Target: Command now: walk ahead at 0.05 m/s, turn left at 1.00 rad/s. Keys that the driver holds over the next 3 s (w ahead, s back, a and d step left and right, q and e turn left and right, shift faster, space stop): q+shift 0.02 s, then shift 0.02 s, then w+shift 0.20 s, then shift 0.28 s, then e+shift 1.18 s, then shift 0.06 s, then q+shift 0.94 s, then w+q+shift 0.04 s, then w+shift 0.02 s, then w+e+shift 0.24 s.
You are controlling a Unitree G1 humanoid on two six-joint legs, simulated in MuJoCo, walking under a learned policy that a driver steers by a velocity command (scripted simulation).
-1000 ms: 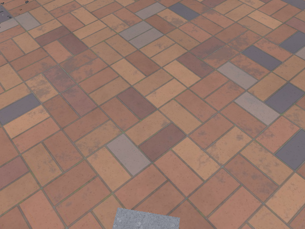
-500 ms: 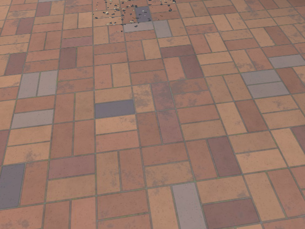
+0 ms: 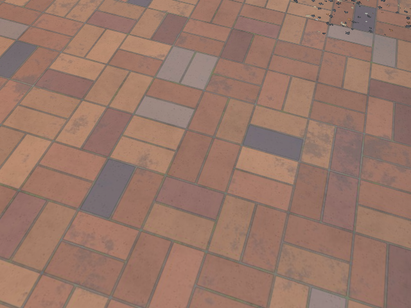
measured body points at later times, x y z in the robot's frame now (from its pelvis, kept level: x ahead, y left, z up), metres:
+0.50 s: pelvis +0.16 -0.03 +0.01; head +0.19 -0.05 +0.46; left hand +0.10 +0.24 -0.11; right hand +0.36 -0.24 -0.11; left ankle +0.21 +0.11 -0.68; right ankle +0.10 -0.14 -0.74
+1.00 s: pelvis +0.23 -0.01 +0.00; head +0.26 -0.02 +0.45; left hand +0.38 +0.25 -0.11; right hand +0.34 -0.28 -0.12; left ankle +0.28 +0.09 -0.74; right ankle +0.25 -0.11 -0.71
